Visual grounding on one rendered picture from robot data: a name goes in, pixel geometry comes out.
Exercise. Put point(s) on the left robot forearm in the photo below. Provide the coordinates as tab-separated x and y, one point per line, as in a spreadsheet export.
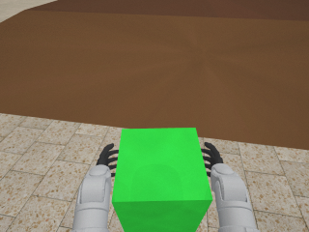
93	201

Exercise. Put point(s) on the left robot hand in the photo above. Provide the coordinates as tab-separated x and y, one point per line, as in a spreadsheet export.
105	160

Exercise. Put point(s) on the right robot forearm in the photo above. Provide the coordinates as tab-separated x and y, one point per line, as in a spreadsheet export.
232	200

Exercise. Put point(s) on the right robot hand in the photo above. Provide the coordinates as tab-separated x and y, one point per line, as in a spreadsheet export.
214	156

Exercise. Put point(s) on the carton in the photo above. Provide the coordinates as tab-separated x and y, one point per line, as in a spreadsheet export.
161	183

